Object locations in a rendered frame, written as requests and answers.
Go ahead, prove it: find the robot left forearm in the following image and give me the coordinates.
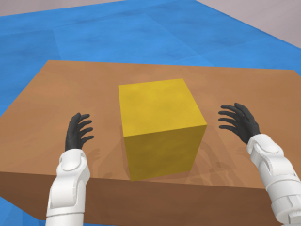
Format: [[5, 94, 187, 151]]
[[45, 149, 90, 226]]

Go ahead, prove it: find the left robot hand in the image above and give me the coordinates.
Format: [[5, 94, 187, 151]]
[[65, 112, 94, 152]]

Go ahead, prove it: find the robot right forearm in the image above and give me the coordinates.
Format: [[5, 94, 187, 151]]
[[246, 134, 301, 224]]

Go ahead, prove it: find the pedestal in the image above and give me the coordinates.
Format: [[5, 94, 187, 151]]
[[0, 60, 301, 226]]

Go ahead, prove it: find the carton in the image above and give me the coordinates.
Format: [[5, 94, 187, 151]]
[[118, 78, 208, 182]]

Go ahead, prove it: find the right robot hand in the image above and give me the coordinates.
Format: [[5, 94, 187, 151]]
[[218, 103, 261, 145]]

